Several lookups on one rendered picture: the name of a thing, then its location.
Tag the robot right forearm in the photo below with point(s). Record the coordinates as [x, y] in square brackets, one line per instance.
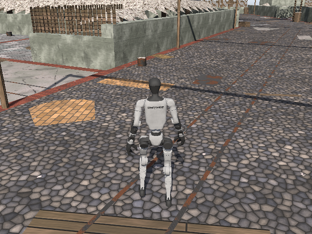
[179, 129]

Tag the left robot upper arm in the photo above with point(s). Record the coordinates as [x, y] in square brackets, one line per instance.
[138, 110]

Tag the left robot hand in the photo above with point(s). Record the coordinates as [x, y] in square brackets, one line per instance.
[128, 149]

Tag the robot left forearm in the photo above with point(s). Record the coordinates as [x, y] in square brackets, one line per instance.
[132, 134]

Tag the robot right shin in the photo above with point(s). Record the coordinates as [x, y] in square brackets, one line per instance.
[168, 183]

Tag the right robot hand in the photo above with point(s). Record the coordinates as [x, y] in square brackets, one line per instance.
[182, 139]

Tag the right robot upper arm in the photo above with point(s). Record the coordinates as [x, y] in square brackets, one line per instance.
[170, 102]

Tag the left robot foot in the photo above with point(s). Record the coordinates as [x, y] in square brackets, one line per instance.
[141, 192]

